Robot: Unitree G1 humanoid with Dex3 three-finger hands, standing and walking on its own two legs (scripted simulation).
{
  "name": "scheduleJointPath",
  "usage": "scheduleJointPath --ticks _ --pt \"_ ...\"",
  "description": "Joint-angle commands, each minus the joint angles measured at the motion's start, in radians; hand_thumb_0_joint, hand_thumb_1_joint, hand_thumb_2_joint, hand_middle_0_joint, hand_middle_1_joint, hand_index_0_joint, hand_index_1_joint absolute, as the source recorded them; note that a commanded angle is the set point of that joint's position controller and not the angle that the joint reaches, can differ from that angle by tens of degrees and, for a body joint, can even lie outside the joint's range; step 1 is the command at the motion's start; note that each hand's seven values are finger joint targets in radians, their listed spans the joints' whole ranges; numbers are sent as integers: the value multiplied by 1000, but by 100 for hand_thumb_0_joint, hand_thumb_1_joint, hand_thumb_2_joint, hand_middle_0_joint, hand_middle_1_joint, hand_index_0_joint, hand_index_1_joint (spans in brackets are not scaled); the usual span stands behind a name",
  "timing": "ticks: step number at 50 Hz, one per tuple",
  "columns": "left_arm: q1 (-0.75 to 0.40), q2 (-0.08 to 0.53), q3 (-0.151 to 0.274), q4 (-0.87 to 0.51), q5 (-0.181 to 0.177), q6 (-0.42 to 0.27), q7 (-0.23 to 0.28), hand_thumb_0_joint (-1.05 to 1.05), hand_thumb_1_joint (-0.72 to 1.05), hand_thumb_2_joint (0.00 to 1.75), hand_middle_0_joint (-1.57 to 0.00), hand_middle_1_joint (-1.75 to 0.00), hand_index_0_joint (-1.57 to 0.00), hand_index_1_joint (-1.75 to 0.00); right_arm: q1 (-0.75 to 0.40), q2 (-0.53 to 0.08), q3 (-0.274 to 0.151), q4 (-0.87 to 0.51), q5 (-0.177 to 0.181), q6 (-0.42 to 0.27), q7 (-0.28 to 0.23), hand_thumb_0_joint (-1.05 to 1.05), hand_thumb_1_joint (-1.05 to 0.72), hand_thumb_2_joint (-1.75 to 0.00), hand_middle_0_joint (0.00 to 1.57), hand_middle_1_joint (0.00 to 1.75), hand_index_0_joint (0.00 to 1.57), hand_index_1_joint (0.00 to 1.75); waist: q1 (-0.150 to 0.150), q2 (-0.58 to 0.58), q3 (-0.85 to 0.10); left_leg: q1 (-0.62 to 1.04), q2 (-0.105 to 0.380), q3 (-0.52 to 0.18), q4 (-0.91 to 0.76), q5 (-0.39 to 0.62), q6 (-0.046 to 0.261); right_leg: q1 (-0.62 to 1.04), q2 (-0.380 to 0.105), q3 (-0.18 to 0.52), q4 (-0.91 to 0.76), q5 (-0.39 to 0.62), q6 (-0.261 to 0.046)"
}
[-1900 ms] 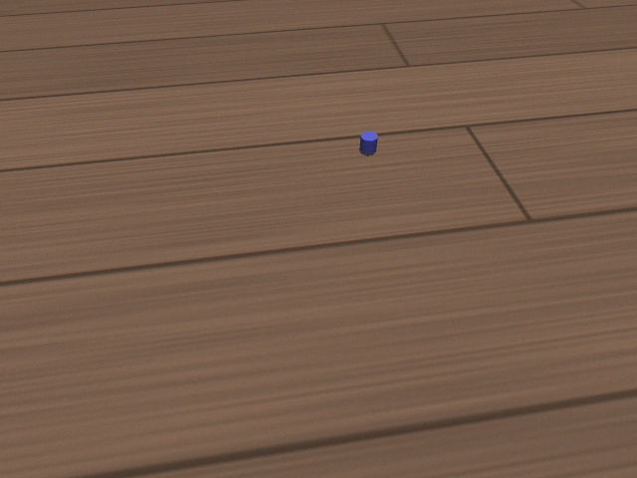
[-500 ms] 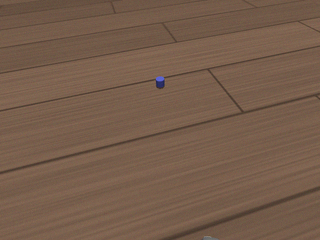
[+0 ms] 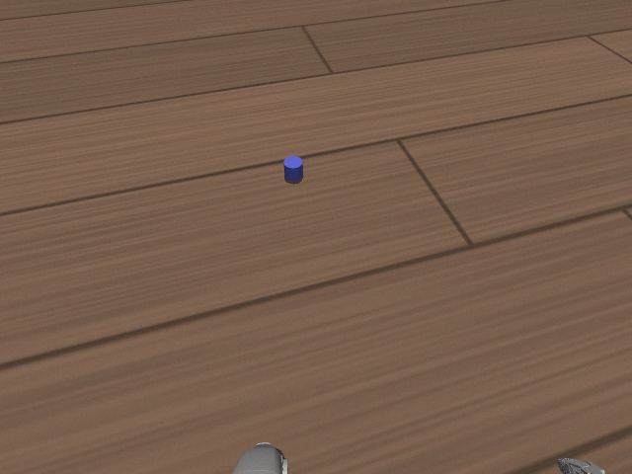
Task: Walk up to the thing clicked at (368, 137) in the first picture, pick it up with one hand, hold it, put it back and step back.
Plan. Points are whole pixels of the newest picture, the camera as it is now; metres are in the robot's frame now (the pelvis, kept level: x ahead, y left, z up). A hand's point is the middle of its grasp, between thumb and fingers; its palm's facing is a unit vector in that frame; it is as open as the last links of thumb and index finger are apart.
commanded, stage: walk up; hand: left
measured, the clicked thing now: (293, 168) +1.43 +0.21 -0.72
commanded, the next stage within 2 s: none
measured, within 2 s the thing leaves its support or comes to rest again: neither
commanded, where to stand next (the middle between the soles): +1.04 -0.01 m, yaw -4 degrees
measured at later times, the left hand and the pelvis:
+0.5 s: hand (208, 285) +0.42 +0.24 -0.12, palm faces -0.12 -0.90 -0.42, open 7.4 cm; pelvis +0.27 -0.02 -0.02, yaw -4 degrees
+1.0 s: hand (198, 258) +0.51 +0.29 -0.16, palm faces -0.05 -0.93 -0.36, open 7.4 cm; pelvis +0.49 +0.01 -0.01, yaw -3 degrees
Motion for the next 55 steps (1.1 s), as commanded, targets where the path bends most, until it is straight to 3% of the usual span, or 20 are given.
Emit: scheduleJointPath --ticks 1,2,3,4,9,14,20,23,24,25,26,29,31,37,41,46,47,49,50,55 --pt "-44 244 60 -107 -7 -21 30 0 90 90 -20 -30 -20 -30 141 -224 -79 -50 -4 -60 -34 0 -90 -90 20 30 20 30 -138 61 -148 528 -87 54 -102 -34 59 -249 -153 57 295 492 -112" --pt "7 174 36 -110 -14 -18 36 0 90 90 -20 -30 -20 -30 293 -284 -105 -25 -22 -65 -48 0 -90 -90 20 30 20 30 -204 223 -228 731 41 -130 -140 -225 115 -454 -81 16 586 350 -75" --pt "48 116 21 -119 -27 -18 39 0 90 90 -20 -30 -20 -30 304 -336 -113 -54 -18 -70 -58 0 -90 -90 20 30 20 30 -179 332 -246 838 293 -619 -260 -368 186 -697 65 65 766 -131 -38" --pt "25 252 47 -100 -22 -10 54 0 90 90 -20 -30 -20 -30 240 -354 -121 -68 23 -64 -54 0 -90 -90 20 30 20 30 -168 196 -231 757 353 -745 -346 -478 282 -707 9 157 827 -120 -65" --pt "-30 212 41 -69 -37 -15 29 0 90 90 -20 -30 -20 -30 124 -223 -53 -112 41 -77 -65 0 -90 -90 20 30 20 30 -91 88 -37 406 172 -160 -297 214 202 -565 -95 145 712 75 -25" --pt "-146 181 35 -118 -21 2 -8 0 90 90 -20 -30 -20 -30 84 -244 -49 -148 29 -84 -62 0 -90 -90 20 30 20 30 -83 130 54 326 158 -24 -350 197 238 -561 -140 41 408 152 13" --pt "-135 193 59 -89 -9 -3 -18 0 90 90 -20 -30 -20 -30 74 -251 -49 -156 33 -70 -61 0 -90 -90 20 30 20 30 -44 71 -51 268 127 19 -193 42 176 -228 -92 -42 181 349 -28" --pt "54 293 107 -47 -1 -19 8 0 90 90 -20 -30 -20 -30 170 -162 -14 -155 33 -63 -58 0 -90 -90 20 30 20 30 56 -222 -180 71 -19 104 337 58 104 140 -114 82 66 85 -86" --pt "89 367 123 -68 -2 -26 21 0 90 90 -20 -30 -20 -30 225 -106 7 -168 35 -57 -56 0 -90 -90 20 30 20 30 41 -369 -207 -88 -121 81 555 -358 61 206 -385 522 -74 -25 -167" --pt "60 387 114 -80 -17 -27 24 0 90 90 -20 -30 -20 -30 194 -206 -18 -152 36 -44 -65 0 -90 -90 20 30 20 30 45 -256 -165 -149 -111 -6 641 -382 43 168 -464 717 -161 -42 -240" --pt "11 384 114 -89 -29 -23 28 0 90 90 -20 -30 -20 -30 144 -243 -27 -145 27 -40 -72 0 -90 -90 20 30 20 30 39 -214 -107 -170 -65 -45 686 -355 44 74 -472 731 -178 -50 -281" --pt "-93 293 84 -102 -34 -31 41 0 90 90 -20 -30 -20 -30 155 -199 -18 -102 51 -36 -62 0 -90 -90 20 30 20 30 -39 -147 -5 -86 -15 -101 588 -192 55 -131 -323 345 -159 225 -189" --pt "-106 261 73 -103 -28 -39 40 0 90 90 -20 -30 -20 -30 190 -181 -20 -89 42 -25 -50 0 -90 -90 20 30 20 30 -64 -167 3 -20 -24 -81 508 -131 47 -204 -266 237 -174 286 -164" --pt "-82 275 82 -128 -11 -54 38 0 90 90 -20 -30 -20 -30 68 -174 -33 -125 18 -13 -21 0 -90 -90 20 30 20 30 -41 -126 22 -82 -3 -52 226 -44 -7 -190 -290 169 -236 46 -213" --pt "-34 282 82 -115 -8 -51 35 0 90 90 -20 -30 -20 -30 -38 -155 -31 -149 13 -30 -9 0 -90 -90 20 30 20 30 -3 -118 39 11 -7 -16 39 20 6 -196 -281 116 -180 156 -185" --pt "-70 291 73 -122 -4 -35 38 0 90 90 -20 -30 -20 -30 92 -182 -48 -105 12 -44 -16 0 -90 -90 20 30 20 30 -102 -58 -45 319 -65 35 -75 -37 49 -252 -267 71 43 286 -149" --pt "-37 242 55 -122 -4 -31 40 0 90 90 -20 -30 -20 -30 213 -230 -65 -63 6 -52 -29 0 -90 -90 20 30 20 30 -151 76 -129 501 -70 2 -109 -101 81 -307 -195 8 298 370 -117" --pt "62 152 25 -118 -21 -20 44 0 90 90 -20 -30 -20 -30 265 -352 -95 -91 6 -61 -54 0 -90 -90 20 30 20 30 -147 307 -164 708 289 -669 -334 -384 212 -706 26 -21 703 -100 -37" --pt "15 260 44 -95 -10 -9 60 0 90 90 -20 -30 -20 -30 230 -347 -97 -99 37 -56 -50 0 -90 -90 20 30 20 30 -150 191 -125 619 324 -693 -336 -385 274 -699 -56 74 778 -121 -54" --pt "43 223 40 -41 -29 5 34 0 90 90 -20 -30 -20 -30 111 -226 -41 -117 46 -67 -63 0 -90 -90 20 30 20 30 -64 120 5 325 115 -177 -347 15 127 -526 -119 106 639 131 -23"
